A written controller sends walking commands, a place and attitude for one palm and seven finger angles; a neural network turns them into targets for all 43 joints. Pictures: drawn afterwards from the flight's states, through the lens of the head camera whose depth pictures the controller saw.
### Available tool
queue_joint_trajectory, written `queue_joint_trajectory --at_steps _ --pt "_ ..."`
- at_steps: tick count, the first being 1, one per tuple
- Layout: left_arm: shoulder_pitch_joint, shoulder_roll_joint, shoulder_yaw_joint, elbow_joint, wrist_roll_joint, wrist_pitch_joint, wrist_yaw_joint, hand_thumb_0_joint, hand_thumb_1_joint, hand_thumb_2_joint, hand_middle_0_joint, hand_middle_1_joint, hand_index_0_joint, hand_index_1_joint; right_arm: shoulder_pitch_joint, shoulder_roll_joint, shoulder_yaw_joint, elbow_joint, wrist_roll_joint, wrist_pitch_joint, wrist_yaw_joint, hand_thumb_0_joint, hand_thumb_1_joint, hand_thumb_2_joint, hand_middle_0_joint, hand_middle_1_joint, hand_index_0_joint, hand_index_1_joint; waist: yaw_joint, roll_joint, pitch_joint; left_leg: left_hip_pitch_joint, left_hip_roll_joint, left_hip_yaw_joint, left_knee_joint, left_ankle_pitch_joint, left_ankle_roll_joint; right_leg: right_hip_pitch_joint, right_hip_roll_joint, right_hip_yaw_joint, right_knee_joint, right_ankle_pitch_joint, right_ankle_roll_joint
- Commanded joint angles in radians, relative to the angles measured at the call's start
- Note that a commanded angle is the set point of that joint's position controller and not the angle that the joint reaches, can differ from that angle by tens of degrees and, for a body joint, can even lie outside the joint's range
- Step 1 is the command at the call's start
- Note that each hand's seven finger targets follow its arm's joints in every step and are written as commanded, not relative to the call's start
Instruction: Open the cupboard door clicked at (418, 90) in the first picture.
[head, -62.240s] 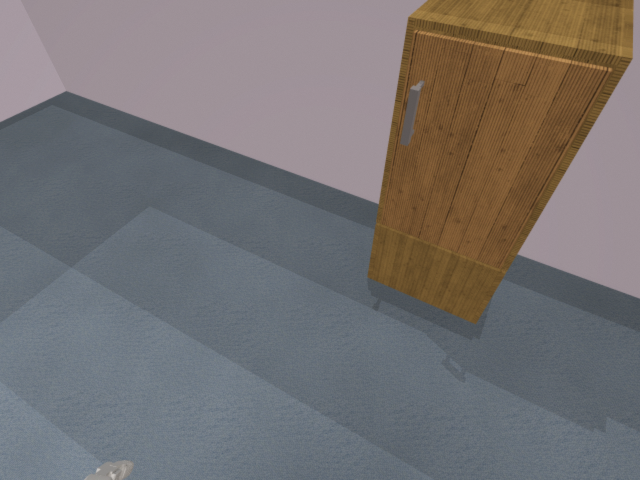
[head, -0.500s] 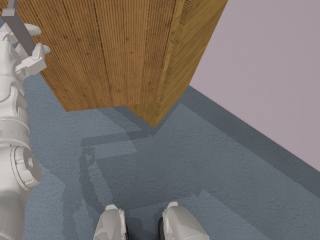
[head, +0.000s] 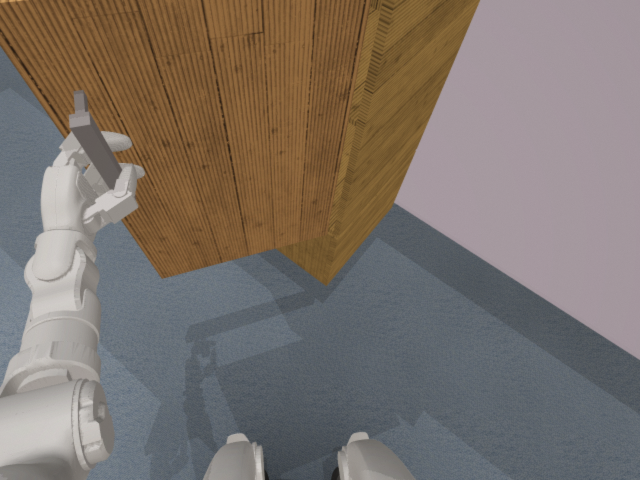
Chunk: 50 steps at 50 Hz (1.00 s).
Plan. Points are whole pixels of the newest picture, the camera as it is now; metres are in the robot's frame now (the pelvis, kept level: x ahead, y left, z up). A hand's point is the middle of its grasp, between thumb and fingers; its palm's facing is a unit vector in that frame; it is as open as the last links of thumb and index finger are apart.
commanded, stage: pull the door open along its arc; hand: left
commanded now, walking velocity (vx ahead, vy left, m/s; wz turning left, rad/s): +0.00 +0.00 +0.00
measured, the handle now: (105, 152) +0.51 +0.24 +0.07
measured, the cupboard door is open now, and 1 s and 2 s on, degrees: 57 90 91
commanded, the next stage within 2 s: open thumb and fingers to let go in 0.52 s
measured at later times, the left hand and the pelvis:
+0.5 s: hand (226, 297) +0.32 +0.09 +0.06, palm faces +0.45 -0.90 +0.02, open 6.3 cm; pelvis +0.01 -0.03 +0.01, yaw +3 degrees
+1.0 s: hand (232, 298) +0.32 +0.08 +0.05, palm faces +0.49 -0.87 -0.01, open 9.7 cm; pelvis +0.00 -0.06 +0.01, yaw +6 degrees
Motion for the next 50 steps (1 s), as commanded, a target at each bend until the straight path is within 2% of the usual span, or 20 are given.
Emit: queue_joint_trajectory --at_steps 1,2,3,4,5,8,10,13,17,18,19,22,23,26,31,33,35,38,45,50 --pt "-0.050 0.110 -0.036 -0.330 -0.054 -0.057 0.016 0.000 0.900 0.900 -0.400 -1.350 -0.400 -1.350 0.053 -0.163 -0.074 -0.116 0.016 -0.035 0.000 0.000 -0.900 -0.900 0.200 0.300 0.200 0.300 0.077 0.042 -0.396 0.391 -0.045 -0.032 -0.141 0.443 -0.002 0.233 0.019 -0.012 -0.112 0.442 -0.005" --pt "0.018 0.069 -0.060 -0.377 -0.061 -0.056 0.025 0.000 0.900 0.900 -0.400 -1.350 -0.400 -1.350 0.041 -0.158 -0.075 -0.128 0.018 -0.040 0.004 0.000 -0.900 -0.900 0.200 0.300 0.200 0.300 0.089 0.036 -0.390 0.400 -0.047 -0.030 -0.150 0.448 -0.003 0.245 0.019 -0.016 -0.116 0.444 -0.006" --pt "0.038 0.046 0.075 -0.455 -0.124 -0.052 0.168 0.000 0.900 0.900 -0.400 -1.350 -0.400 -1.350 0.016 -0.132 -0.075 -0.136 0.003 -0.053 0.004 0.000 -0.900 -0.900 0.200 0.300 0.200 0.300 0.167 0.049 -0.390 0.381 -0.049 -0.026 -0.161 0.482 -0.011 0.268 0.015 -0.024 -0.118 0.447 -0.006" --pt "0.143 -0.054 -0.008 -0.455 -0.100 -0.041 0.242 0.000 0.900 0.900 -0.400 -1.350 -0.400 -1.350 0.000 -0.121 -0.071 -0.137 0.002 -0.065 0.015 0.000 -0.900 -0.900 0.200 0.300 0.200 0.300 0.151 0.051 -0.369 0.386 -0.046 -0.025 -0.170 0.477 -0.023 0.253 0.015 -0.032 -0.113 0.428 -0.002" --pt "0.186 -0.111 -0.047 -0.475 -0.093 -0.035 0.290 0.000 0.900 0.900 -0.400 -1.350 -0.400 -1.350 -0.014 -0.120 -0.070 -0.137 0.003 -0.069 0.023 0.000 -0.900 -0.900 0.200 0.300 0.200 0.300 0.139 0.013 -0.316 0.373 -0.042 -0.029 -0.175 0.455 -0.027 0.233 0.012 -0.041 -0.115 0.407 -0.002" --pt "0.281 -0.112 -0.044 -0.607 -0.030 -0.046 0.433 0.000 0.900 0.900 -0.400 -1.350 -0.400 -1.350 -0.042 -0.116 -0.075 -0.149 -0.017 -0.073 0.033 0.000 -0.900 -0.900 0.200 0.300 0.200 0.300 0.164 -0.035 -0.330 0.354 -0.048 -0.026 -0.177 0.440 -0.027 0.292 0.007 -0.032 -0.101 0.420 -0.007" --pt "0.352 -0.180 -0.096 -0.674 0.022 -0.047 0.520 0.000 0.900 0.900 -0.400 -1.350 -0.400 -1.350 -0.072 -0.097 -0.071 -0.161 -0.029 -0.072 0.041 0.000 -0.900 -0.900 0.200 0.300 0.200 0.300 0.176 -0.009 -0.328 0.364 -0.051 -0.017 -0.183 0.450 -0.030 0.312 -0.005 -0.026 -0.093 0.440 -0.011" --pt "0.472 -0.215 -0.124 -0.752 0.082 -0.037 0.630 0.000 0.900 0.900 -0.400 -1.350 -0.400 -1.350 -0.117 -0.082 -0.069 -0.181 -0.044 -0.063 0.043 0.000 -0.900 -0.900 0.200 0.300 0.200 0.300 0.199 -0.062 -0.314 0.347 -0.055 -0.019 -0.190 0.417 -0.030 0.363 -0.011 -0.017 -0.098 0.433 -0.017" --pt "0.519 -0.332 -0.235 -0.814 0.150 -0.008 0.747 0.000 0.900 0.900 -0.400 -1.350 -0.400 -1.350 -0.194 -0.055 -0.059 -0.197 -0.052 -0.050 0.033 0.000 -0.900 -0.900 0.200 0.300 0.200 0.300 0.193 -0.087 -0.251 0.334 -0.063 -0.015 -0.201 0.317 -0.028 0.361 -0.027 -0.006 -0.131 0.355 -0.014" --pt "0.530 -0.326 -0.239 -0.814 0.169 -0.001 0.774 0.000 0.900 0.900 -0.400 -1.350 -0.400 -1.350 -0.207 -0.053 -0.058 -0.195 -0.056 -0.050 0.028 0.000 -0.900 -0.900 0.200 0.300 0.200 0.300 0.190 -0.117 -0.233 0.325 -0.061 -0.022 -0.199 0.293 -0.027 0.356 -0.025 0.000 -0.143 0.327 -0.013" --pt "0.534 -0.354 -0.267 -0.831 0.181 0.004 0.795 0.000 0.900 0.900 -0.400 -1.350 -0.400 -1.350 -0.222 -0.045 -0.056 -0.194 -0.058 -0.049 0.024 0.000 -0.900 -0.900 0.200 0.300 0.200 0.300 0.189 -0.099 -0.234 0.335 -0.064 -0.018 -0.197 0.288 -0.027 0.357 -0.029 0.007 -0.149 0.327 -0.012" --pt "0.576 -0.410 -0.335 -0.865 0.206 0.013 0.813 0.000 0.900 0.900 -0.400 -1.350 -0.400 -1.350 -0.235 -0.028 -0.053 -0.190 -0.065 -0.055 0.015 0.000 -0.900 -0.900 0.200 0.300 0.200 0.300 0.183 -0.098 -0.235 0.345 -0.068 -0.017 -0.189 0.293 -0.029 0.376 -0.036 0.017 -0.156 0.364 -0.013" --pt "0.545 -0.410 -0.350 -0.861 0.218 0.015 0.818 0.000 0.900 0.900 -0.400 -1.350 -0.400 -1.350 -0.237 -0.027 -0.051 -0.183 -0.070 -0.057 0.009 0.000 -0.900 -0.900 0.200 0.300 0.200 0.300 0.165 -0.106 -0.228 0.340 -0.068 -0.020 -0.178 0.288 -0.025 0.364 -0.038 0.027 -0.162 0.369 -0.011" --pt "0.468 -0.463 -0.422 -0.847 0.249 0.015 0.821 0.000 0.900 0.900 -0.400 -1.350 -0.400 -1.350 -0.249 -0.018 -0.050 -0.170 -0.080 -0.068 0.000 0.000 -0.900 -0.900 0.200 0.300 0.200 0.300 0.142 -0.095 -0.194 0.325 -0.071 -0.026 -0.166 0.254 -0.024 0.333 -0.056 0.044 -0.170 0.363 -0.002" --pt "0.299 -0.556 -0.538 -0.823 0.268 0.008 0.819 0.000 0.900 0.900 -0.400 -1.350 -0.400 -1.350 -0.256 -0.014 -0.054 -0.129 -0.088 -0.099 -0.007 0.000 -0.900 -0.900 0.200 0.300 0.200 0.300 0.087 -0.108 -0.225 0.318 -0.072 -0.038 -0.126 0.229 -0.021 0.304 -0.082 0.077 -0.181 0.395 0.017" --pt "0.328 -0.505 -0.490 -0.803 0.261 0.001 0.809 0.000 0.760 0.840 -0.390 -1.335 -0.390 -1.335 -0.247 -0.016 -0.058 -0.119 -0.086 -0.101 -0.015 0.000 -0.900 -0.900 0.200 0.300 0.200 0.300 0.102 -0.153 -0.257 0.286 -0.075 -0.044 -0.120 0.229 -0.024 0.353 -0.097 0.112 -0.189 0.435 0.028" --pt "0.360 -0.480 -0.461 -0.812 0.244 -0.003 0.797 0.000 0.620 0.780 -0.380 -1.320 -0.380 -1.320 -0.249 -0.013 -0.063 -0.120 -0.082 -0.100 -0.020 0.000 -0.900 -0.900 0.200 0.300 0.200 0.300 0.127 -0.138 -0.309 0.275 -0.082 -0.040 -0.123 0.243 -0.027 0.423 -0.115 0.139 -0.191 0.504 0.034" --pt "0.371 -0.474 -0.455 -0.783 0.229 0.002 0.774 0.000 0.410 0.690 -0.365 -1.298 -0.365 -1.298 -0.236 -0.015 -0.064 -0.109 -0.076 -0.098 -0.025 0.000 -0.900 -0.900 0.200 0.300 0.200 0.300 0.120 -0.179 -0.305 0.259 -0.082 -0.043 -0.128 0.252 -0.028 0.457 -0.124 0.150 -0.197 0.565 0.043" --pt "0.336 -0.481 -0.449 -0.783 0.182 -0.040 0.741 0.000 -0.080 0.480 -0.330 -1.245 -0.330 -1.245 -0.235 -0.025 -0.071 -0.092 -0.072 -0.116 -0.025 0.000 -0.900 -0.900 0.200 0.300 0.200 0.300 0.115 -0.176 -0.277 0.259 -0.084 -0.046 -0.133 0.227 -0.027 0.443 -0.128 0.155 -0.213 0.544 0.049" --pt "0.351 -0.478 -0.450 -0.758 0.199 -0.064 0.745 0.000 -0.430 0.330 -0.305 -1.207 -0.305 -1.207 -0.231 -0.029 -0.078 -0.091 -0.072 -0.121 -0.014 0.000 -0.900 -0.900 0.200 0.300 0.200 0.300 0.122 -0.146 -0.265 0.272 -0.083 -0.041 -0.137 0.221 -0.025 0.395 -0.115 0.128 -0.202 0.463 0.034"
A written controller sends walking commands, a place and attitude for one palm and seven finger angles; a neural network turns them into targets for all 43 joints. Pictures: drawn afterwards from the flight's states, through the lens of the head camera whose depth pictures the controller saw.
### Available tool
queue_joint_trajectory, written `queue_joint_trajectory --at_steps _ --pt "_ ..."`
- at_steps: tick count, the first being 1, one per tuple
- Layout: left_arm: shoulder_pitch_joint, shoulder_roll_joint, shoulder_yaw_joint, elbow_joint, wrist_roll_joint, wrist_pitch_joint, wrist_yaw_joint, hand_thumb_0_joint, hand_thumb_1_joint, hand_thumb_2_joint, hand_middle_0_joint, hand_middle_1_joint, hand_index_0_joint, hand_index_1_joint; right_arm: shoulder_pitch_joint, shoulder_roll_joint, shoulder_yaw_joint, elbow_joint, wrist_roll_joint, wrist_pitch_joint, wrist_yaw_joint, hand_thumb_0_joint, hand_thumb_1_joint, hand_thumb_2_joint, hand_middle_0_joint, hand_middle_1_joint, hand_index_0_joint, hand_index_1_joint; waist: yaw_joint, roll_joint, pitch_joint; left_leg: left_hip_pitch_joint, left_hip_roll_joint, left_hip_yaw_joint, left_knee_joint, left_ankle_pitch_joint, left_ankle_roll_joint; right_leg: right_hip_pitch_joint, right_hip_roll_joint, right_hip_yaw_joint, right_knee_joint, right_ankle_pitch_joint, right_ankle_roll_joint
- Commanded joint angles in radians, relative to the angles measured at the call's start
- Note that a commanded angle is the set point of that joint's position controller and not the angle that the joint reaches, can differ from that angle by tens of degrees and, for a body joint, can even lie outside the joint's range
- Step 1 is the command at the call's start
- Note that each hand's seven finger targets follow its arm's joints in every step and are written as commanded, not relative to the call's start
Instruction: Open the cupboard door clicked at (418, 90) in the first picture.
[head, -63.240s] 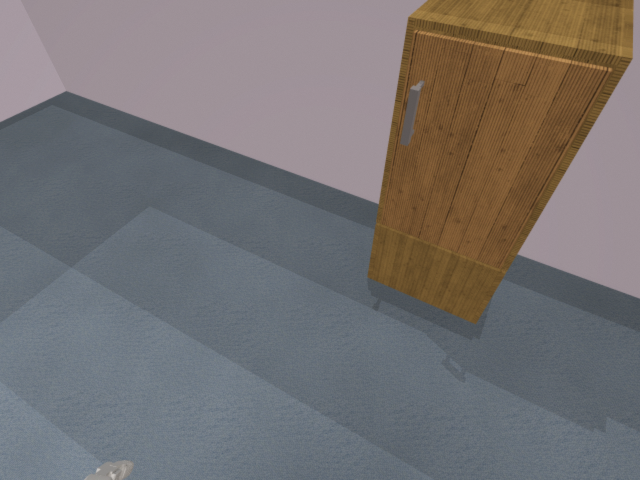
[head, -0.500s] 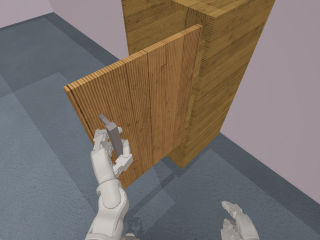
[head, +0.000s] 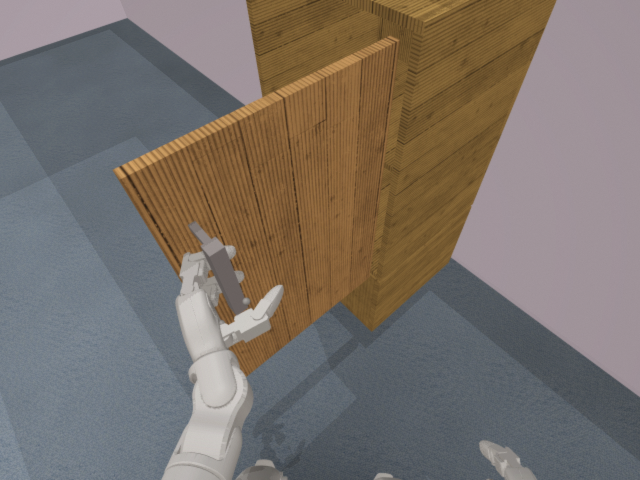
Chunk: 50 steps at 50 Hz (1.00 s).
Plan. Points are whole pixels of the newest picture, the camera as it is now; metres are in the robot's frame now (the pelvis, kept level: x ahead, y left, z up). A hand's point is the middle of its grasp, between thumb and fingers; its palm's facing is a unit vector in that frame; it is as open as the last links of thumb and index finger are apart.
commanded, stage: open thumb and fingers to let go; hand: left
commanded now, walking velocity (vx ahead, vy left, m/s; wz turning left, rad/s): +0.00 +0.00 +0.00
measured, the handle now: (218, 270) +0.37 +0.14 +0.05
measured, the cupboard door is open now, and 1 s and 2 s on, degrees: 90 91 91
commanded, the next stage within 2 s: slide the hand sideways off the handle in 0.44 s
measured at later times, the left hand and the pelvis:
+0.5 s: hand (245, 301) +0.33 +0.11 +0.04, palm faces +0.35 -0.94 +0.00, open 15.1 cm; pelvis -0.01 +0.04 -0.01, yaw -1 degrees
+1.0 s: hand (238, 341) +0.28 +0.11 +0.04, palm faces -0.09 -1.00 +0.02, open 16.3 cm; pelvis -0.02 +0.06 -0.01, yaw -2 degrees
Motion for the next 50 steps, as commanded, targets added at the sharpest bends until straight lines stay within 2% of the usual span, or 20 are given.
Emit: queue_joint_trajectory --at_steps 1,3,10,12,15,19,21,23,27,28,29,30,32,34,36,38,41,43,45,50 --pt "-0.228 0.013 -0.019 -0.188 0.029 -0.082 0.007 0.000 -0.500 0.300 -0.300 -1.200 -0.300 -1.200 -0.054 -0.073 -0.019 -0.138 0.004 -0.052 0.007 0.000 -0.900 -0.900 0.200 0.300 0.200 0.300 -0.012 -0.133 -0.246 0.074 -0.040 0.015 -0.028 0.157 0.052 0.206 -0.075 0.183 -0.208 0.478 0.105" --pt "-0.231 0.025 -0.012 -0.179 0.040 -0.083 0.016 0.000 -0.500 0.300 -0.300 -1.200 -0.300 -1.200 -0.055 -0.076 -0.021 -0.143 0.004 -0.050 0.006 0.000 -0.900 -0.900 0.200 0.300 0.200 0.300 -0.008 -0.146 -0.231 0.076 -0.037 0.014 -0.032 0.148 0.054 0.187 -0.068 0.176 -0.215 0.417 0.098" --pt "-0.328 -0.008 -0.037 -0.179 0.051 -0.083 0.049 0.000 -0.500 0.300 -0.242 -0.850 -0.242 -0.850 -0.072 -0.073 -0.017 -0.149 0.001 -0.052 0.008 0.000 -0.900 -0.900 0.200 0.300 0.200 0.300 -0.016 -0.093 -0.243 0.125 -0.033 0.022 -0.040 0.144 0.060 0.117 -0.035 0.117 -0.190 0.312 0.074" --pt "-0.313 -0.022 -0.049 -0.177 0.062 -0.085 0.057 0.000 -0.500 0.300 -0.225 -0.750 -0.225 -0.750 -0.072 -0.072 -0.018 -0.154 0.001 -0.053 0.010 0.000 -0.900 -0.900 0.200 0.300 0.200 0.300 -0.006 -0.077 -0.254 0.141 -0.031 0.019 -0.045 0.163 0.058 0.108 -0.023 0.096 -0.170 0.307 0.064" --pt "-0.354 -0.057 -0.080 -0.168 0.072 -0.074 0.074 0.000 -0.500 0.300 -0.200 -0.600 -0.200 -0.600 -0.076 -0.074 -0.015 -0.154 -0.001 -0.055 0.014 0.000 -0.900 -0.900 0.200 0.300 0.200 0.300 -0.015 -0.067 -0.262 0.158 -0.026 0.013 -0.048 0.165 0.057 0.074 -0.011 0.069 -0.152 0.274 0.056" --pt "-0.376 -0.033 -0.054 -0.157 0.087 -0.053 0.100 0.000 -0.500 0.300 -0.167 -0.400 -0.167 -0.400 -0.079 -0.072 -0.012 -0.157 -0.004 -0.051 0.011 0.000 -0.900 -0.900 0.200 0.300 0.200 0.300 -0.007 -0.077 -0.270 0.152 -0.023 0.008 -0.053 0.168 0.055 0.074 -0.006 0.060 -0.143 0.262 0.052" --pt "-0.381 -0.057 -0.068 -0.137 0.095 -0.037 0.111 0.000 -0.500 0.300 -0.150 -0.300 -0.150 -0.300 -0.085 -0.067 -0.009 -0.156 -0.006 -0.049 0.010 0.000 -0.900 -0.900 0.200 0.300 0.200 0.300 -0.010 -0.069 -0.260 0.155 -0.022 0.008 -0.057 0.160 0.053 0.060 -0.003 0.053 -0.141 0.244 0.050" --pt "-0.387 -0.037 -0.042 -0.112 0.098 -0.022 0.123 0.000 -0.500 0.300 -0.150 -0.300 -0.150 -0.300 -0.083 -0.069 -0.006 -0.155 -0.009 -0.047 0.006 0.000 -0.900 -0.900 0.200 0.300 0.200 0.300 -0.004 -0.088 -0.248 0.140 -0.020 0.001 -0.060 0.149 0.052 0.057 0.001 0.052 -0.142 0.224 0.048" --pt "-0.413 -0.087 -0.084 -0.138 0.094 -0.014 0.130 0.000 -0.500 0.300 -0.150 -0.300 -0.150 -0.300 -0.091 -0.065 -0.004 -0.154 -0.006 -0.047 0.010 0.000 -0.900 -0.900 0.200 0.300 0.200 0.300 -0.011 -0.067 -0.265 0.165 -0.018 -0.002 -0.065 0.155 0.047 0.047 0.003 0.040 -0.134 0.220 0.045" --pt "-0.390 -0.005 -0.288 -0.133 0.207 -0.049 -0.075 0.000 -0.500 0.300 -0.150 -0.300 -0.150 -0.300 -0.024 -0.095 -0.004 -0.133 -0.002 -0.043 0.009 0.000 -0.900 -0.900 0.200 0.300 0.200 0.300 -0.104 -0.117 -0.222 0.183 -0.017 -0.006 -0.036 0.153 0.065 0.004 -0.004 0.063 -0.132 0.277 0.051" --pt "-0.446 0.087 -0.196 -0.213 0.171 -0.092 -0.183 0.000 -0.500 0.300 -0.150 -0.300 -0.150 -0.300 -0.010 -0.098 -0.016 -0.161 0.012 -0.042 0.005 0.000 -0.900 -0.900 0.200 0.300 0.200 0.300 -0.066 -0.062 -0.296 0.202 -0.019 -0.007 -0.035 0.169 0.068 0.032 -0.012 0.071 -0.125 0.304 0.042" --pt "-0.425 0.108 -0.192 -0.223 0.160 -0.114 -0.251 0.000 -0.500 0.300 -0.150 -0.300 -0.150 -0.300 -0.008 -0.099 -0.016 -0.168 0.014 -0.040 -0.001 0.000 -0.900 -0.900 0.200 0.300 0.200 0.300 -0.045 -0.042 -0.341 0.229 -0.024 -0.005 -0.040 0.194 0.069 0.060 -0.011 0.077 -0.116 0.335 0.038" --pt "-0.418 0.075 -0.245 -0.242 0.107 -0.129 -0.373 0.000 -0.500 0.300 -0.150 -0.300 -0.150 -0.300 -0.016 -0.098 -0.007 -0.186 0.034 -0.051 -0.008 0.000 -0.900 -0.900 0.200 0.300 0.200 0.300 -0.062 -0.015 -0.317 0.261 -0.022 -0.016 -0.045 0.182 0.067 0.027 -0.009 0.066 -0.118 0.309 0.039" --pt "-0.408 0.038 -0.259 -0.236 -0.010 -0.112 -0.488 0.000 -0.500 0.300 -0.150 -0.300 -0.150 -0.300 -0.027 -0.104 0.004 -0.208 0.064 -0.066 -0.014 0.000 -0.900 -0.900 0.200 0.300 0.200 0.300 -0.066 0.004 -0.247 0.279 -0.020 -0.027 -0.069 0.134 0.066 0.001 -0.001 0.058 -0.147 0.246 0.040" --pt "-0.373 0.030 -0.199 -0.239 -0.129 -0.082 -0.516 0.000 -0.500 0.300 -0.150 -0.300 -0.150 -0.300 -0.049 -0.111 0.010 -0.218 0.082 -0.079 -0.026 0.000 -0.900 -0.900 0.200 0.300 0.200 0.300 -0.044 -0.026 -0.212 0.268 -0.019 -0.033 -0.102 0.068 0.059 0.019 0.008 0.044 -0.172 0.179 0.042" --pt "-0.296 0.025 -0.158 -0.242 -0.180 -0.055 -0.498 0.000 -0.500 0.300 -0.150 -0.300 -0.150 -0.300 -0.060 -0.115 0.014 -0.235 0.090 -0.091 -0.025 0.000 -0.900 -0.900 0.200 0.300 0.200 0.300 -0.015 -0.050 -0.198 0.259 -0.017 -0.042 -0.129 0.057 0.054 0.035 0.012 0.028 -0.169 0.163 0.041" --pt "-0.223 0.057 -0.111 -0.232 -0.143 -0.050 -0.428 0.000 -0.500 0.300 -0.150 -0.300 -0.150 -0.300 -0.049 -0.118 0.010 -0.237 0.078 -0.095 -0.009 0.000 -0.900 -0.900 0.200 0.300 0.200 0.300 0.002 -0.093 -0.174 0.218 -0.016 -0.039 -0.124 0.078 0.051 0.025 0.007 0.019 -0.139 0.169 0.046" --pt "-0.179 0.111 -0.086 -0.263 -0.077 -0.076 -0.387 0.000 -0.500 0.300 -0.150 -0.300 -0.150 -0.300 -0.041 -0.119 0.005 -0.249 0.067 -0.093 0.007 0.000 -0.900 -0.900 0.200 0.300 0.200 0.300 0.022 -0.079 -0.187 0.202 -0.016 -0.037 -0.112 0.095 0.050 0.018 0.004 0.025 -0.111 0.168 0.041" --pt "-0.131 0.087 -0.118 -0.302 -0.032 -0.094 -0.364 0.000 -0.500 0.300 -0.150 -0.300 -0.150 -0.300 -0.047 -0.110 0.003 -0.267 0.059 -0.089 0.024 0.000 -0.900 -0.900 0.200 0.300 0.200 0.300 0.025 -0.031 -0.198 0.212 -0.015 -0.031 -0.102 0.099 0.048 -0.003 0.002 0.025 -0.094 0.166 0.038" --pt "-0.065 0.130 -0.093 -0.362 -0.020 -0.084 -0.368 0.000 -0.500 0.300 -0.150 -0.300 -0.150 -0.300 -0.059 -0.111 0.003 -0.296 0.059 -0.069 0.025 0.000 -0.900 -0.900 0.200 0.300 0.200 0.300 0.029 -0.035 -0.203 0.184 -0.018 -0.015 -0.092 0.071 0.054 0.025 0.004 0.041 -0.105 0.158 0.037"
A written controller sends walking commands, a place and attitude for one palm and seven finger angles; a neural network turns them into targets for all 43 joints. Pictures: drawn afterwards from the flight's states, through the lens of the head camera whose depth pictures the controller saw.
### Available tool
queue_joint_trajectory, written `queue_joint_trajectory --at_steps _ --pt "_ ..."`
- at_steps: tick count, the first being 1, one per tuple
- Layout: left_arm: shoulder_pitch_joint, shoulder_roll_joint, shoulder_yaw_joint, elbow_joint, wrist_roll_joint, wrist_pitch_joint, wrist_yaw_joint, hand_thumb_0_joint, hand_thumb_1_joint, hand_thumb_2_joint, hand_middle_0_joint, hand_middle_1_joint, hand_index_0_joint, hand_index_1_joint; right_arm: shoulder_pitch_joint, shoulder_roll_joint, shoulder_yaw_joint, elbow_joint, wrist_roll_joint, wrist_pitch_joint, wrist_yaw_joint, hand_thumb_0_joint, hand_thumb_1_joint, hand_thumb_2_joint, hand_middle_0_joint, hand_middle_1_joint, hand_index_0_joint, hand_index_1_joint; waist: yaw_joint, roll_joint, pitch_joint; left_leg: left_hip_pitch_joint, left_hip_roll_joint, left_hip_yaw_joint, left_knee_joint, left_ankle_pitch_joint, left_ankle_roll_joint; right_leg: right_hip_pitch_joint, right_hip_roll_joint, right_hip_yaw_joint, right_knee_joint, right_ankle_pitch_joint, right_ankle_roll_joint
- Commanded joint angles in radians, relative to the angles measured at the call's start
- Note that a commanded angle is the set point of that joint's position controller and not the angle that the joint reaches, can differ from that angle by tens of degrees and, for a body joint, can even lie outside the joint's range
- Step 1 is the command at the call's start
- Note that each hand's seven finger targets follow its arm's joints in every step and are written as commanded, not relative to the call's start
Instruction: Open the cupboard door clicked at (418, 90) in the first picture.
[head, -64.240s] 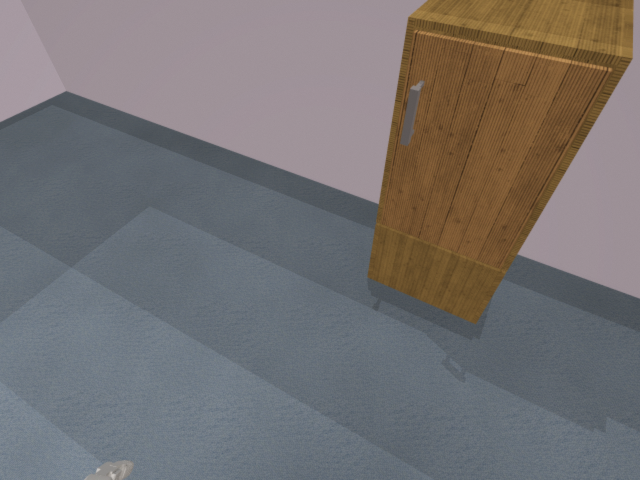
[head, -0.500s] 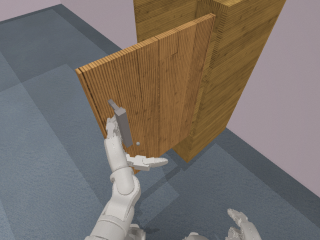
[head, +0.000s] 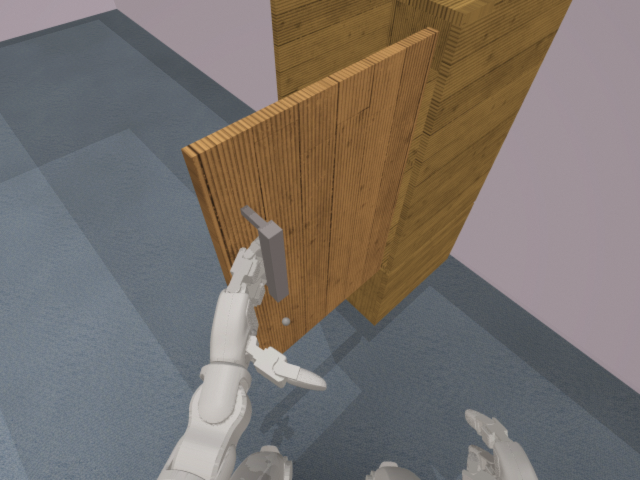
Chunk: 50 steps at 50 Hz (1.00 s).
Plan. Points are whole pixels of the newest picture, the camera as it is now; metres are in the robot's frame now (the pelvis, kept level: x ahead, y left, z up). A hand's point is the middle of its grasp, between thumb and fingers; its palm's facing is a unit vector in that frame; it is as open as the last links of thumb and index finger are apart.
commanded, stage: slide the hand sideways off the handle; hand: left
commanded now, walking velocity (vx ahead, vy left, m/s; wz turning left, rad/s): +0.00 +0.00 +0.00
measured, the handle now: (265, 255) +0.38 +0.09 +0.06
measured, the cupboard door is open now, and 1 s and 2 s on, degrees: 91 91 91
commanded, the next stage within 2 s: draw the hand back to the body in 0.74 s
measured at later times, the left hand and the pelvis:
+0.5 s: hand (245, 352) +0.26 +0.10 +0.04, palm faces +0.03 -1.00 -0.03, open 16.3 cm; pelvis +0.02 -0.02 +0.00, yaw +1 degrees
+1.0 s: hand (210, 368) +0.23 +0.13 +0.07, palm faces +0.00 -1.00 -0.06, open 16.3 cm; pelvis +0.02 -0.03 -0.01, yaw +1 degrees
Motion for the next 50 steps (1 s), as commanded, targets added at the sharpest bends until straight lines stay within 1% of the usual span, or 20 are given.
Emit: queue_joint_trajectory --at_steps 1,3,7,9,11,15,20,26,27,29,33,35,37,41,42,43,45,47,48,50 --pt "-0.141 0.057 0.051 -0.267 0.001 -0.050 0.000 0.000 -0.500 0.300 -0.150 -0.300 -0.150 -0.300 -0.076 -0.113 -0.035 -0.168 0.007 -0.033 -0.007 0.000 -0.900 -0.900 0.200 0.300 0.200 0.300 0.017 -0.033 -0.223 0.215 -0.001 -0.070 -0.184 0.085 -0.027 0.048 0.027 -0.011 -0.153 0.134 -0.039" --pt "-0.140 0.068 0.061 -0.310 -0.018 -0.041 -0.014 0.000 -0.500 0.300 -0.150 -0.300 -0.150 -0.300 -0.077 -0.113 -0.034 -0.174 0.011 -0.032 -0.018 0.000 -0.900 -0.900 0.200 0.300 0.200 0.300 0.016 -0.052 -0.231 0.216 0.000 -0.073 -0.184 0.089 -0.025 0.068 0.030 -0.007 -0.160 0.136 -0.039" --pt "-0.081 0.051 0.039 -0.386 -0.054 -0.041 -0.050 0.000 -0.500 0.300 -0.150 -0.300 -0.150 -0.300 -0.077 -0.110 -0.031 -0.178 0.019 -0.049 -0.029 0.000 -0.900 -0.900 0.200 0.300 0.200 0.300 0.006 -0.022 -0.227 0.241 0.002 -0.075 -0.178 0.109 -0.026 0.058 0.033 -0.012 -0.162 0.155 -0.033" --pt "-0.039 0.047 0.029 -0.379 -0.060 -0.037 -0.069 0.000 -0.500 0.300 -0.150 -0.300 -0.150 -0.300 -0.073 -0.111 -0.028 -0.177 0.019 -0.056 -0.032 0.000 -0.900 -0.900 0.200 0.300 0.200 0.300 -0.003 -0.048 -0.213 0.226 0.002 -0.080 -0.168 0.118 -0.023 0.055 0.033 -0.014 -0.159 0.165 -0.031" --pt "-0.005 0.055 0.030 -0.385 -0.059 -0.033 -0.085 0.000 -0.500 0.300 -0.150 -0.300 -0.150 -0.300 -0.068 -0.112 -0.028 -0.177 0.020 -0.062 -0.033 0.000 -0.900 -0.900 0.200 0.300 0.200 0.300 -0.004 -0.038 -0.202 0.218 -0.001 -0.078 -0.163 0.120 -0.024 0.049 0.032 -0.014 -0.156 0.171 -0.030" --pt "0.091 0.116 0.093 -0.396 -0.064 -0.018 -0.108 0.000 -0.500 0.300 -0.150 -0.300 -0.150 -0.300 -0.059 -0.115 -0.031 -0.187 0.020 -0.065 -0.038 0.000 -0.900 -0.900 0.200 0.300 0.200 0.300 0.012 -0.053 -0.206 0.196 -0.005 -0.066 -0.148 0.144 -0.022 0.072 0.031 -0.004 -0.152 0.208 -0.029" --pt "0.174 0.155 0.151 -0.480 -0.091 -0.020 -0.133 0.000 -0.500 0.300 -0.150 -0.300 -0.150 -0.300 -0.059 -0.107 -0.032 -0.202 0.019 -0.072 -0.046 0.000 -0.900 -0.900 0.200 0.300 0.200 0.300 0.029 -0.030 -0.240 0.189 -0.014 -0.049 -0.126 0.199 -0.019 0.120 0.028 0.010 -0.146 0.288 -0.027" --pt "0.267 0.177 0.182 -0.533 -0.135 -0.051 -0.193 0.000 -0.500 0.300 -0.150 -0.300 -0.150 -0.300 -0.052 -0.110 -0.034 -0.198 0.023 -0.092 -0.056 0.000 -0.900 -0.900 0.200 0.300 0.200 0.300 0.010 -0.031 -0.220 0.151 -0.017 -0.046 -0.094 0.204 -0.018 0.118 0.027 0.027 -0.143 0.335 -0.015" --pt "0.277 0.196 0.200 -0.525 -0.140 -0.052 -0.204 0.000 -0.500 0.300 -0.150 -0.300 -0.150 -0.300 -0.044 -0.114 -0.035 -0.195 0.024 -0.095 -0.059 0.000 -0.900 -0.900 0.200 0.300 0.200 0.300 0.005 -0.052 -0.206 0.136 -0.017 -0.049 -0.088 0.200 -0.018 0.116 0.025 0.030 -0.143 0.337 -0.013" --pt "0.308 0.211 0.218 -0.510 -0.154 -0.052 -0.234 0.000 -0.500 0.300 -0.150 -0.300 -0.150 -0.300 -0.048 -0.119 -0.036 -0.194 0.025 -0.102 -0.063 0.000 -0.900 -0.900 0.200 0.300 0.200 0.300 0.004 -0.057 -0.186 0.104 -0.019 -0.048 -0.076 0.180 -0.019 0.113 0.020 0.046 -0.149 0.326 -0.007" --pt "0.379 0.248 0.277 -0.527 -0.196 -0.047 -0.285 0.000 -0.500 0.300 -0.150 -0.300 -0.150 -0.300 -0.045 -0.123 -0.041 -0.198 0.028 -0.110 -0.072 0.000 -0.900 -0.900 0.200 0.300 0.200 0.300 0.013 -0.067 -0.214 0.078 -0.021 -0.049 -0.055 0.182 -0.021 0.142 0.013 0.071 -0.152 0.349 0.002" --pt "0.384 0.265 0.305 -0.554 -0.212 -0.051 -0.303 0.000 -0.500 0.300 -0.150 -0.300 -0.150 -0.300 -0.051 -0.121 -0.044 -0.198 0.031 -0.113 -0.078 0.000 -0.900 -0.900 0.200 0.300 0.200 0.300 0.019 -0.039 -0.226 0.072 -0.023 -0.045 -0.044 0.185 -0.023 0.150 0.006 0.084 -0.149 0.363 0.006" --pt "0.326 0.249 0.280 -0.594 -0.220 -0.061 -0.310 0.000 -0.500 0.300 -0.150 -0.300 -0.150 -0.300 -0.047 -0.123 -0.042 -0.197 0.031 -0.125 -0.081 0.000 -0.900 -0.900 0.200 0.300 0.200 0.300 -0.001 -0.027 -0.220 0.083 -0.022 -0.050 -0.036 0.180 -0.021 0.111 0.010 0.071 -0.140 0.341 0.006" --pt "0.334 0.241 0.271 -0.583 -0.223 -0.069 -0.311 0.000 -0.500 0.300 -0.150 -0.300 -0.150 -0.300 -0.043 -0.125 -0.043 -0.190 0.028 -0.144 -0.086 0.000 -0.900 -0.900 0.200 0.300 0.200 0.300 -0.003 -0.023 -0.212 0.066 -0.018 -0.056 -0.019 0.157 -0.021 0.071 0.013 0.069 -0.132 0.277 0.002" --pt "0.343 0.236 0.266 -0.573 -0.224 -0.064 -0.313 0.000 -0.500 0.300 -0.150 -0.300 -0.150 -0.300 -0.041 -0.126 -0.042 -0.190 0.028 -0.146 -0.085 0.000 -0.900 -0.900 0.200 0.300 0.200 0.300 -0.004 -0.030 -0.204 0.063 -0.018 -0.057 -0.019 0.150 -0.021 0.064 0.014 0.068 -0.134 0.263 0.001" --pt "0.356 0.267 0.294 -0.594 -0.229 -0.057 -0.314 0.000 -0.500 0.300 -0.150 -0.300 -0.150 -0.300 -0.041 -0.128 -0.045 -0.196 0.031 -0.145 -0.086 0.000 -0.900 -0.900 0.200 0.300 0.200 0.300 0.007 -0.044 -0.221 0.064 -0.016 -0.058 -0.024 0.158 -0.019 0.092 0.014 0.078 -0.144 0.268 0.002" --pt "0.378 0.313 0.333 -0.653 -0.229 -0.036 -0.311 0.000 -0.500 0.300 -0.150 -0.300 -0.150 -0.300 -0.042 -0.128 -0.046 -0.211 0.038 -0.140 -0.091 0.000 -0.900 -0.900 0.200 0.300 0.200 0.300 0.028 -0.005 -0.262 0.112 -0.019 -0.049 -0.056 0.176 -0.018 0.136 0.015 0.078 -0.159 0.278 -0.001" --pt "0.384 0.331 0.351 -0.694 -0.231 -0.001 -0.302 0.000 -0.500 0.300 -0.150 -0.300 -0.150 -0.300 -0.036 -0.123 -0.041 -0.223 0.043 -0.133 -0.094 0.000 -0.900 -0.900 0.200 0.300 0.200 0.300 0.031 0.002 -0.267 0.148 -0.021 -0.049 -0.093 0.192 -0.016 0.171 0.020 0.060 -0.175 0.289 -0.003" --pt "0.417 0.350 0.383 -0.687 -0.236 0.021 -0.294 0.000 -0.500 0.300 -0.150 -0.300 -0.150 -0.300 -0.045 -0.120 -0.042 -0.224 0.046 -0.129 -0.098 0.000 -0.900 -0.900 0.200 0.300 0.200 0.300 0.041 -0.007 -0.259 0.144 -0.021 -0.048 -0.099 0.190 -0.016 0.189 0.022 0.067 -0.189 0.280 -0.002" --pt "0.415 0.333 0.388 -0.672 -0.245 0.051 -0.289 0.000 -0.500 0.300 -0.150 -0.300 -0.150 -0.300 -0.045 -0.114 -0.034 -0.220 0.051 -0.124 -0.103 0.000 -0.900 -0.900 0.200 0.300 0.200 0.300 0.030 -0.021 -0.206 0.155 -0.019 -0.048 -0.122 0.177 -0.018 0.185 0.021 0.058 -0.215 0.270 0.003"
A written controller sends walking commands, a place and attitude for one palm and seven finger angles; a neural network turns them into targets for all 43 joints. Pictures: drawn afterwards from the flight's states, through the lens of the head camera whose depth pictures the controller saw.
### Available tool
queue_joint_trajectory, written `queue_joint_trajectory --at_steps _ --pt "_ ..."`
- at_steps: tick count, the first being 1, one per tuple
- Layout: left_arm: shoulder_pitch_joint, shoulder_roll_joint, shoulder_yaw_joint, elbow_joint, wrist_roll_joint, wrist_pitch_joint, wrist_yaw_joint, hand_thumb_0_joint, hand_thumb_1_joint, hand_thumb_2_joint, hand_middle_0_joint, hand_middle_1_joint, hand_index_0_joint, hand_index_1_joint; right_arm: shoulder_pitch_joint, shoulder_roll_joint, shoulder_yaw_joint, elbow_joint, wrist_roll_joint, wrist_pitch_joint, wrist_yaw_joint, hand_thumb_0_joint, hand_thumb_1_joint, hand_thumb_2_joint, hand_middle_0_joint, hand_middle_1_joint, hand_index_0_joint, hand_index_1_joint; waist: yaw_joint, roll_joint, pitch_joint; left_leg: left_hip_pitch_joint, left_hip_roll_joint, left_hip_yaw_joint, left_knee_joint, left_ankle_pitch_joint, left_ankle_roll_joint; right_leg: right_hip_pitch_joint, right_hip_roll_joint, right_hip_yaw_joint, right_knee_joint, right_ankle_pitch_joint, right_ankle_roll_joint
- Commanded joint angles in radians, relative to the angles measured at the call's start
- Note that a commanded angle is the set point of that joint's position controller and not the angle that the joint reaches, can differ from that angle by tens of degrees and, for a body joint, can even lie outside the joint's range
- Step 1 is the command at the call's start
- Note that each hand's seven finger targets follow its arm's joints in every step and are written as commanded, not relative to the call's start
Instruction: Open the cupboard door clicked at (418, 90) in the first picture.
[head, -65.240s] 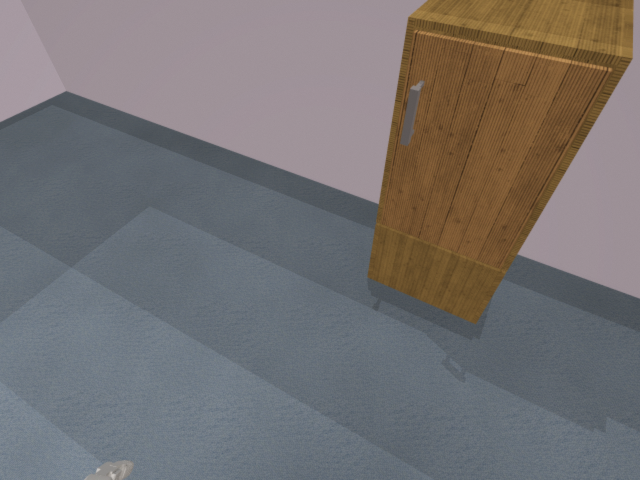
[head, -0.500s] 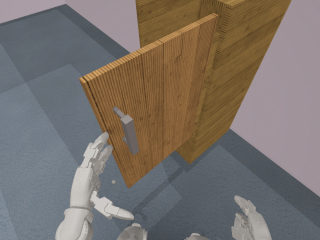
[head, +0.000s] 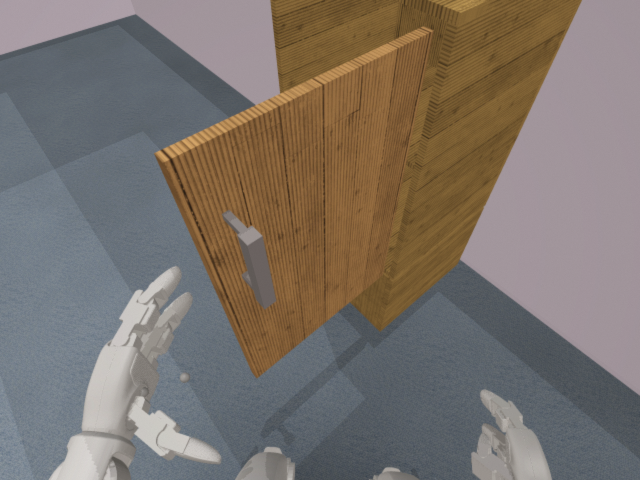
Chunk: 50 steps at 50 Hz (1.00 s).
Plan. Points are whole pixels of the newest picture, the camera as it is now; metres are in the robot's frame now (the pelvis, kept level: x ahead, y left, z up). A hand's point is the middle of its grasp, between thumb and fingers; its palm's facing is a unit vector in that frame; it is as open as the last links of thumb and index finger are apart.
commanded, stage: draw the hand back to the body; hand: left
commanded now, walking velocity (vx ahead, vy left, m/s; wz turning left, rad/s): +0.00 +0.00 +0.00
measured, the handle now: (249, 261) +0.37 +0.11 +0.07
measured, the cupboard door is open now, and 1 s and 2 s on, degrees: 91 91 91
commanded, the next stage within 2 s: step back with the hand held close in 1.42 s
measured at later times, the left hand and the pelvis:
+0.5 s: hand (77, 362) +0.21 +0.23 +0.14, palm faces +0.18 -0.94 -0.29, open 15.3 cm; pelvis +0.01 +0.03 +0.05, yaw +0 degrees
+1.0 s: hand out of the picture +0.23 +0.29 +0.22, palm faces +0.40 -0.81 -0.42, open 9.6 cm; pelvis +0.03 +0.03 +0.08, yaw -1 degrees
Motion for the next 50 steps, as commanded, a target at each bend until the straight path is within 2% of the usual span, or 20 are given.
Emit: queue_joint_trajectory --at_steps 1,3,8,11,13,14,17,18,19,20,21,24,28,29,33,35,39,44,48,50 --pt "0.005 0.131 0.134 -0.235 -0.039 -0.014 0.022 0.000 -0.500 0.300 -0.150 -0.300 -0.150 -0.300 -0.058 -0.102 -0.029 -0.177 0.017 -0.052 -0.014 0.000 -0.900 -0.900 0.200 0.300 0.200 0.300 0.008 -0.041 -0.149 0.183 -0.043 0.006 -0.195 0.214 0.030 0.179 -0.002 0.099 -0.271 0.300 0.043" --pt "0.002 0.110 0.115 -0.233 -0.055 0.005 0.013 0.000 -0.500 0.300 -0.150 -0.300 -0.150 -0.300 -0.060 -0.108 -0.024 -0.181 0.019 -0.059 -0.016 0.000 -0.900 -0.900 0.200 0.300 0.200 0.300 -0.004 -0.057 -0.111 0.197 -0.041 -0.001 -0.212 0.199 0.032 0.174 0.003 0.091 -0.295 0.271 0.043" --pt "-0.006 0.137 0.122 -0.240 -0.074 0.028 -0.029 0.000 -0.500 0.300 -0.150 -0.300 -0.150 -0.300 -0.057 -0.122 -0.016 -0.179 0.024 -0.078 -0.024 0.000 -0.900 -0.900 0.200 0.300 0.200 0.300 -0.012 -0.065 -0.060 0.230 -0.036 -0.010 -0.255 0.178 0.033 0.180 0.005 0.084 -0.337 0.220 0.041" --pt "0.005 0.161 0.142 -0.312 -0.078 0.028 -0.040 0.000 -0.500 0.300 -0.150 -0.300 -0.150 -0.300 -0.053 -0.119 -0.013 -0.183 0.025 -0.097 -0.024 0.000 -0.900 -0.900 0.200 0.300 0.200 0.300 0.008 0.015 -0.096 0.299 -0.035 -0.012 -0.289 0.217 0.032 0.202 0.011 0.056 -0.325 0.270 0.032" --pt "-0.006 0.187 0.168 -0.338 -0.081 0.034 -0.037 0.000 -0.465 0.315 -0.151 -0.300 -0.151 -0.300 -0.053 -0.120 -0.013 -0.181 0.027 -0.105 -0.026 0.000 -0.900 -0.900 0.200 0.300 0.200 0.300 0.010 0.005 -0.096 0.318 -0.032 -0.018 -0.305 0.227 0.032 0.214 0.017 0.046 -0.330 0.275 0.030" --pt "-0.013 0.184 0.167 -0.360 -0.082 0.035 -0.036 0.000 -0.430 0.330 -0.153 -0.300 -0.153 -0.300 -0.055 -0.119 -0.010 -0.183 0.028 -0.111 -0.026 0.000 -0.900 -0.900 0.200 0.300 0.200 0.300 0.011 0.028 -0.097 0.335 -0.032 -0.019 -0.314 0.234 0.030 0.216 0.016 0.040 -0.330 0.283 0.029" --pt "0.017 0.183 0.193 -0.370 -0.094 0.053 -0.034 0.000 -0.325 0.375 -0.156 -0.300 -0.156 -0.300 -0.053 -0.115 -0.008 -0.175 0.032 -0.121 -0.026 0.000 -0.900 -0.900 0.200 0.300 0.200 0.300 0.018 0.023 -0.089 0.366 -0.030 -0.024 -0.340 0.248 0.025 0.232 0.021 0.023 -0.338 0.299 0.027" --pt "0.048 0.351 0.242 -0.371 0.068 0.110 0.100 0.000 -0.290 0.390 -0.158 -0.300 -0.158 -0.300 -0.060 -0.113 -0.015 -0.163 0.019 -0.100 -0.048 0.000 -0.900 -0.900 0.200 0.300 0.200 0.300 0.060 -0.013 -0.097 0.382 -0.020 -0.006 -0.386 0.231 0.036 0.268 -0.012 0.092 -0.424 0.277 0.013" --pt "0.047 0.237 0.168 -0.420 0.086 0.141 0.156 0.000 -0.255 0.405 -0.159 -0.300 -0.159 -0.300 -0.077 -0.096 0.001 -0.176 0.015 -0.093 -0.056 0.000 -0.900 -0.900 0.200 0.300 0.200 0.300 0.031 0.007 -0.038 0.408 -0.025 0.004 -0.408 0.232 0.038 0.256 -0.018 0.086 -0.450 0.276 0.020" --pt "0.083 0.203 0.147 -0.388 0.094 0.168 0.186 0.000 -0.220 0.420 -0.160 -0.300 -0.160 -0.300 -0.064 -0.092 0.000 -0.165 0.016 -0.086 -0.058 0.000 -0.900 -0.900 0.200 0.300 0.200 0.300 0.021 -0.013 -0.003 0.414 -0.019 -0.001 -0.419 0.218 0.036 0.252 -0.019 0.074 -0.458 0.262 0.024" --pt "0.065 0.201 0.136 -0.414 0.119 0.182 0.212 0.000 -0.185 0.435 -0.161 -0.300 -0.161 -0.300 -0.064 -0.097 0.005 -0.159 0.014 -0.080 -0.055 0.000 -0.900 -0.900 0.200 0.300 0.200 0.300 0.023 0.044 0.005 0.430 -0.019 0.000 -0.435 0.214 0.036 0.270 -0.020 0.070 -0.463 0.258 0.022" --pt "0.063 0.229 0.151 -0.416 0.157 0.210 0.270 0.000 -0.080 0.480 -0.165 -0.300 -0.165 -0.300 -0.079 -0.103 0.008 -0.144 0.010 -0.067 -0.060 0.000 -0.900 -0.900 0.200 0.300 0.200 0.300 0.022 0.006 0.029 0.481 -0.008 -0.005 -0.485 0.233 0.038 0.316 -0.018 0.060 -0.505 0.269 0.023" --pt "0.030 0.261 0.179 -0.441 0.181 0.220 0.308 0.000 0.060 0.540 -0.170 -0.300 -0.170 -0.300 -0.097 -0.111 0.011 -0.128 0.004 -0.073 -0.066 0.000 -0.900 -0.900 0.200 0.300 0.200 0.300 0.029 -0.017 0.023 0.552 -0.002 -0.010 -0.551 0.270 0.037 0.399 -0.018 0.053 -0.553 0.299 0.021" --pt "0.019 0.255 0.176 -0.452 0.185 0.219 0.313 0.000 0.095 0.555 -0.171 -0.300 -0.171 -0.300 -0.101 -0.109 0.014 -0.124 0.004 -0.077 -0.066 0.000 -0.900 -0.900 0.200 0.300 0.200 0.300 0.028 0.002 0.027 0.576 -0.003 -0.005 -0.565 0.285 0.036 0.410 -0.020 0.056 -0.563 0.313 0.023" --pt "0.007 0.278 0.221 -0.422 0.189 0.225 0.325 0.000 0.235 0.615 -0.176 -0.300 -0.176 -0.300 -0.119 -0.112 0.013 -0.094 0.000 -0.083 -0.065 0.000 -0.900 -0.900 0.200 0.300 0.200 0.300 0.038 -0.014 0.066 0.614 0.001 -0.006 -0.627 0.304 0.031 0.476 -0.019 0.052 -0.617 0.326 0.022" --pt "0.007 0.278 0.238 -0.429 0.191 0.221 0.327 0.000 0.305 0.645 -0.179 -0.300 -0.179 -0.300 -0.124 -0.109 0.012 -0.080 -0.001 -0.087 -0.062 0.000 -0.900 -0.900 0.200 0.300 0.200 0.300 0.041 0.015 0.063 0.651 0.004 -0.001 -0.650 0.362 0.027 0.508 -0.019 0.051 -0.629 0.366 0.021" --pt "0.027 0.275 0.266 -0.415 0.184 0.223 0.320 0.000 0.445 0.705 -0.184 -0.300 -0.184 -0.300 -0.136 -0.109 0.009 -0.060 -0.004 -0.084 -0.050 0.000 -0.900 -0.900 0.200 0.300 0.200 0.300 0.048 0.000 0.075 0.693 0.009 0.008 -0.684 0.472 0.021 0.574 -0.018 0.050 -0.664 0.442 0.023" --pt "-0.010 0.308 0.321 -0.448 0.181 0.214 0.319 0.000 0.620 0.780 -0.190 -0.300 -0.190 -0.300 -0.144 -0.113 0.001 -0.043 -0.009 -0.085 -0.038 0.000 -0.900 -0.900 0.200 0.300 0.200 0.300 0.055 0.021 0.065 0.742 0.011 0.014 -0.718 0.551 0.016 0.629 -0.016 0.051 -0.701 0.493 0.023" --pt "-0.028 0.337 0.375 -0.420 0.173 0.214 0.317 0.000 0.760 0.840 -0.195 -0.300 -0.195 -0.300 -0.155 -0.116 -0.006 -0.027 -0.011 -0.074 -0.034 0.000 -0.900 -0.900 0.200 0.300 0.200 0.300 0.060 -0.006 0.094 0.747 0.009 0.026 -0.737 0.544 0.019 0.655 -0.012 0.054 -0.733 0.512 0.021" --pt "-0.053 0.337 0.387 -0.430 0.171 0.209 0.315 0.000 0.830 0.870 -0.198 -0.300 -0.198 -0.300 -0.159 -0.113 -0.010 -0.023 -0.009 -0.070 -0.032 0.000 -0.900 -0.900 0.200 0.300 0.200 0.300 0.057 0.020 0.097 0.761 0.009 0.031 -0.746 0.541 0.019 0.656 -0.013 0.059 -0.742 0.513 0.024"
